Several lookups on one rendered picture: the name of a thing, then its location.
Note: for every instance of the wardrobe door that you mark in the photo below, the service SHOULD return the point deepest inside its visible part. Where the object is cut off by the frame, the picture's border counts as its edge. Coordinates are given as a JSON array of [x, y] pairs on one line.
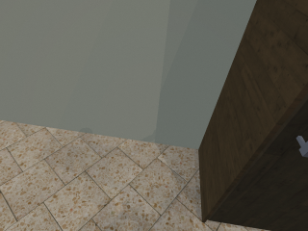
[[273, 192]]

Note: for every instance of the handle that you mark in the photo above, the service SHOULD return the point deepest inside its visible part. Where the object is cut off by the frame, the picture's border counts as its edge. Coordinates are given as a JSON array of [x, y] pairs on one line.
[[304, 146]]

